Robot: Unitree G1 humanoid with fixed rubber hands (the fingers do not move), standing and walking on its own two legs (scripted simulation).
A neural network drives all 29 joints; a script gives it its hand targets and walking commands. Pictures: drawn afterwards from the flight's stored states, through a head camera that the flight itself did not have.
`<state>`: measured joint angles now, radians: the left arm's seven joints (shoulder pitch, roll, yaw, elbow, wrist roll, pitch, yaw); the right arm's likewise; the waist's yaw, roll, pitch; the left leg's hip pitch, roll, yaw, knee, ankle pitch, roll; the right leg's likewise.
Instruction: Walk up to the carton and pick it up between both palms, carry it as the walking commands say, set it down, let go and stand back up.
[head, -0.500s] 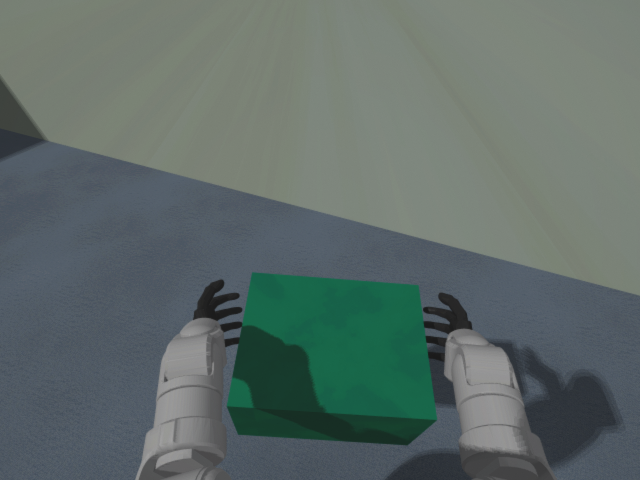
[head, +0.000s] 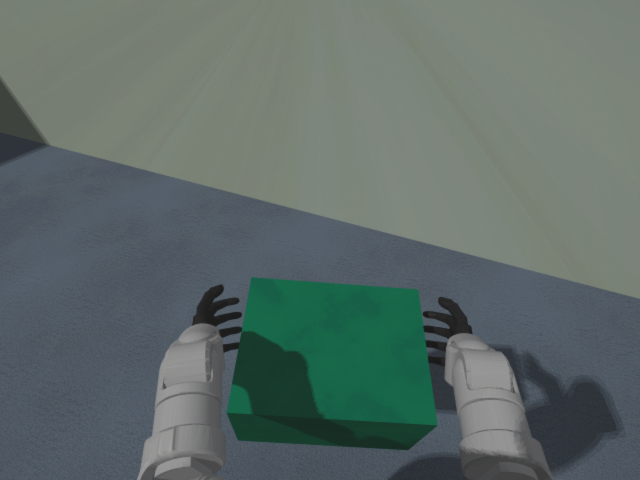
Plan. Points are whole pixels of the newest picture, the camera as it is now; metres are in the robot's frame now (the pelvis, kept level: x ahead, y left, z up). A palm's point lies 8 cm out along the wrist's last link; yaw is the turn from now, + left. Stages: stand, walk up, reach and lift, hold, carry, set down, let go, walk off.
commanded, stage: hold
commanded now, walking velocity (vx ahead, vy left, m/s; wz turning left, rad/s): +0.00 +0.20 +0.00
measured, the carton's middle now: (329, 363) +0.31 +0.02 -0.04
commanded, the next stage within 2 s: carry in 0.02 s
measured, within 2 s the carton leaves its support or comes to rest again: neither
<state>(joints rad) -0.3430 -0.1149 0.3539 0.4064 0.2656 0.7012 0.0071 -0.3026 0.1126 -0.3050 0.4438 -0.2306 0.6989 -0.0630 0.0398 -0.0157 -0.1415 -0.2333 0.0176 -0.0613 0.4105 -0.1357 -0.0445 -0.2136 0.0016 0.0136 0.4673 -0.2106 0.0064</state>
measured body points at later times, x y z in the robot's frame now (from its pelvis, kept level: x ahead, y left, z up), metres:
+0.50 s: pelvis -0.02 +0.06 -0.02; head -0.10 +0.08 +0.43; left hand +0.26 +0.26 +0.07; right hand +0.28 -0.09 +0.08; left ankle +0.06 +0.15 -0.74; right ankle +0.03 -0.12 -0.74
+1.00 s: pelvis -0.05 +0.13 -0.02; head -0.10 +0.13 +0.43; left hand +0.25 +0.29 +0.07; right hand +0.23 -0.05 +0.06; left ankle +0.03 +0.22 -0.74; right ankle -0.05 -0.05 -0.74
